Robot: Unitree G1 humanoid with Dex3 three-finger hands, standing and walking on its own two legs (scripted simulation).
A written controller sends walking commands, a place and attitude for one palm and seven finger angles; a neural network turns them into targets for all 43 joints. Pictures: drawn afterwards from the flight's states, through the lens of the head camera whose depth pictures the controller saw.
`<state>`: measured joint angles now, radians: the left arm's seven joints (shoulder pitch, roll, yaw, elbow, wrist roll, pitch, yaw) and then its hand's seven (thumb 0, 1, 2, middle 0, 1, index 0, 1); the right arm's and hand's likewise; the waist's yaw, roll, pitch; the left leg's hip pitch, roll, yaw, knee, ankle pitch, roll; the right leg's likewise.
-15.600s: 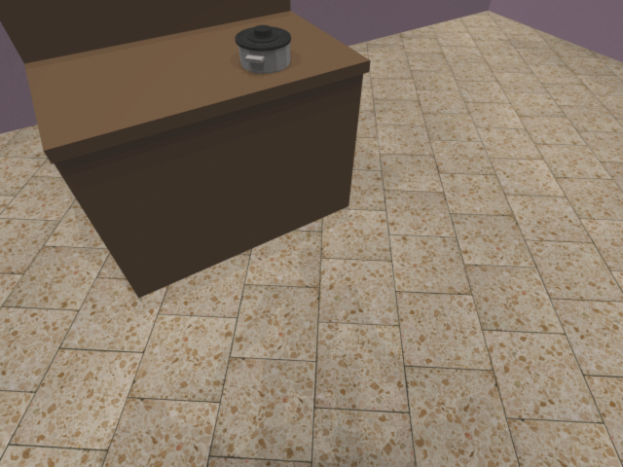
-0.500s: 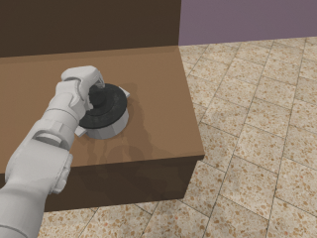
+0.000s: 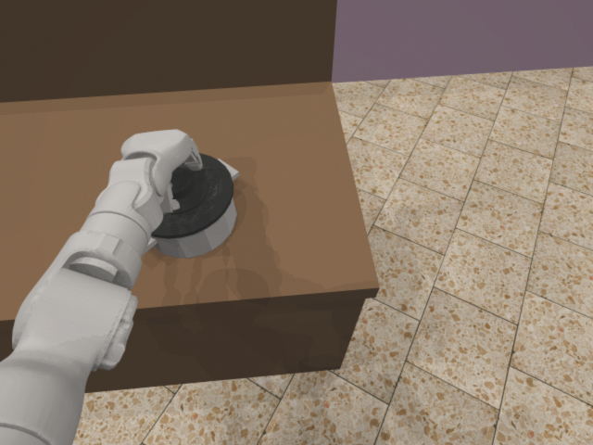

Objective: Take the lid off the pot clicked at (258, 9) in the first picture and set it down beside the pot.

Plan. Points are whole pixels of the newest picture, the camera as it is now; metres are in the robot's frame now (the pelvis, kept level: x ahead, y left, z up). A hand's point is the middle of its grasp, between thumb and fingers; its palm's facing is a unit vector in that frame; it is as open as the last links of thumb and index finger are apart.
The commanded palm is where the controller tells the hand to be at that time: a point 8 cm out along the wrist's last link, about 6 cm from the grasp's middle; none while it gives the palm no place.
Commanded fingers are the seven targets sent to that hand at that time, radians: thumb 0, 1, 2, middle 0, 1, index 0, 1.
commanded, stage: close the fingers and squeeze the knob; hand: left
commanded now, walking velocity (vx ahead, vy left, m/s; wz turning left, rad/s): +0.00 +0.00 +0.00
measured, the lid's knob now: (175, 183) +0.50 +0.17 +0.03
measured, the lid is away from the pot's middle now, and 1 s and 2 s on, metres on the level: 0.00 0.00 0.01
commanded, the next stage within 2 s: lift the lid straight up in 1.60 s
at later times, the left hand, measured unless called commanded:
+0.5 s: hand (166, 190) +0.47 +0.17 +0.06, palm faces -0.38 -0.05 -0.92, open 9.6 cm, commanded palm +0.47 +0.17 +0.12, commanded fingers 0.00 0.08 0.97 -0.55 -0.96 -0.55 -0.96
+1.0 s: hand (167, 188) +0.47 +0.17 +0.06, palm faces -0.38 -0.05 -0.92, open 8.4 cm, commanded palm +0.47 +0.17 +0.12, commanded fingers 0.00 0.34 0.81 -0.69 -1.04 -0.69 -1.04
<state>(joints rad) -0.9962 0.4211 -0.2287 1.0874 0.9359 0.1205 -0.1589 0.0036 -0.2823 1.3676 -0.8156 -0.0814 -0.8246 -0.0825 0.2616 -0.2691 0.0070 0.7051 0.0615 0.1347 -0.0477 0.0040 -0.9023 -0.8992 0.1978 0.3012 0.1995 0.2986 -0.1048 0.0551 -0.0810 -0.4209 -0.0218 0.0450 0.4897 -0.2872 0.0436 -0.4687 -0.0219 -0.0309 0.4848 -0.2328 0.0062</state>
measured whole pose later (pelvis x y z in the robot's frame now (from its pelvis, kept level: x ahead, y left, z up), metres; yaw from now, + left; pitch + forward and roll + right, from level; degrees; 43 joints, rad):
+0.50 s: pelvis +0.00 +0.00 +0.00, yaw +0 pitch +12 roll +0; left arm -0.96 0.43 -0.21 1.08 0.93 0.10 -0.15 0.00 -0.02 1.00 -0.54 -0.82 -0.54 -0.82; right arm 0.29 -0.27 0.00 0.72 0.06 0.13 -0.06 0.00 -0.90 -0.90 0.20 0.30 0.20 0.30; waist -0.11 0.06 -0.08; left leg -0.41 -0.02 0.05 0.48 -0.28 0.05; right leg -0.46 -0.02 -0.02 0.47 -0.22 0.01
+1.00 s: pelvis +0.00 +0.01 +0.00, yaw +0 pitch +12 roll +0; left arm -0.97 0.42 -0.22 1.07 0.93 0.11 -0.15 0.01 0.15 0.81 -0.59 -0.99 -0.57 -0.98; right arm 0.28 -0.26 0.00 0.72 0.06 0.13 -0.05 0.00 -0.90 -0.90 0.20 0.30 0.20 0.30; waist -0.10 0.06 -0.09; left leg -0.41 -0.03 0.05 0.49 -0.29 0.05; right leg -0.46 -0.02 -0.02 0.47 -0.23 0.01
